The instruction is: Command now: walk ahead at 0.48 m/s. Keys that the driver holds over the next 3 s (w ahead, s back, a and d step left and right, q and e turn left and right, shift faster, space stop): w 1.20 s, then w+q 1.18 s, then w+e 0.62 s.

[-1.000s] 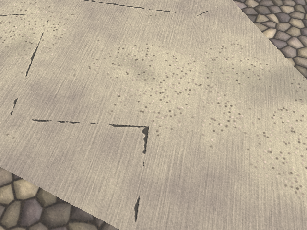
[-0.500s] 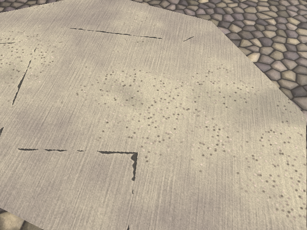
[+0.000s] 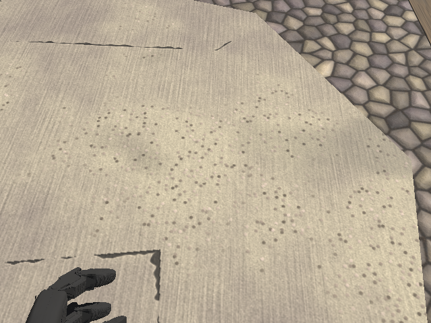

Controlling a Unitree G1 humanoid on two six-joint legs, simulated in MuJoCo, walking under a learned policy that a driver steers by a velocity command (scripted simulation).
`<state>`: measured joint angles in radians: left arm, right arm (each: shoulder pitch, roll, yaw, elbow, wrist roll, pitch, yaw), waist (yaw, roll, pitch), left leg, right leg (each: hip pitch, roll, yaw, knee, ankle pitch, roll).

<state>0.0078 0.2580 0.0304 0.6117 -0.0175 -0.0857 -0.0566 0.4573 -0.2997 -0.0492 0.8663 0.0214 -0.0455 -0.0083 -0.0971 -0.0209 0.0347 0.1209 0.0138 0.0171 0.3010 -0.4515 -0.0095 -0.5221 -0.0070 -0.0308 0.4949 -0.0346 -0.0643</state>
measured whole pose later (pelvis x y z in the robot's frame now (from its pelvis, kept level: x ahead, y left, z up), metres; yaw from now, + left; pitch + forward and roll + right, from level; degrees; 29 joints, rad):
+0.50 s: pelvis +0.28 +0.01 +0.01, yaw +0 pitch +2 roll -3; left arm 0.37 0.30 0.06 0.85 -0.02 -0.06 -0.01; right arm 0.05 -0.26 -0.02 0.69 0.01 -0.08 0.04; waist 0.09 0.04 0.03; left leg -0.56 0.07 -0.01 0.53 0.00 0.03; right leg 0.06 0.05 -0.04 0.25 -0.34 -0.01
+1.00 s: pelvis +0.55 +0.03 +0.02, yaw +0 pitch +2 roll +2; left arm 0.06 0.26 0.03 0.74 -0.01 -0.07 -0.03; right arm 0.36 -0.28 -0.05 0.86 0.01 -0.07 0.00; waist -0.08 -0.04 0.02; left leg 0.03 -0.06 0.05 0.22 -0.28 0.04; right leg -0.60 -0.08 0.02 0.55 0.05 0.00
